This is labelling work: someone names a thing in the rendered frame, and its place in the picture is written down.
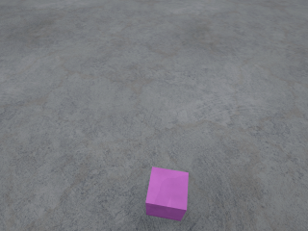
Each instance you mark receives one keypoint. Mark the carton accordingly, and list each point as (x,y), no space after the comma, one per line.
(167,194)

